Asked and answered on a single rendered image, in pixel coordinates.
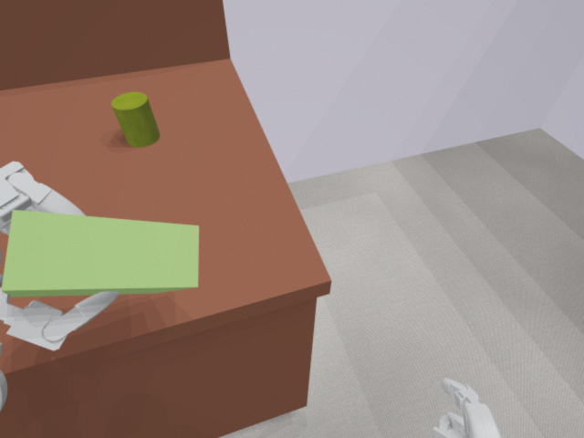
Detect sponge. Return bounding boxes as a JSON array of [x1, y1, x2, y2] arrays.
[[1, 210, 199, 297]]

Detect table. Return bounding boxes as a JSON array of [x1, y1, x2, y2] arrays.
[[0, 0, 331, 438]]

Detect left robot hand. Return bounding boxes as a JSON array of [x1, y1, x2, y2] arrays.
[[0, 162, 120, 350]]

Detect right robot hand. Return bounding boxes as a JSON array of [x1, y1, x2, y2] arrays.
[[433, 378, 503, 438]]

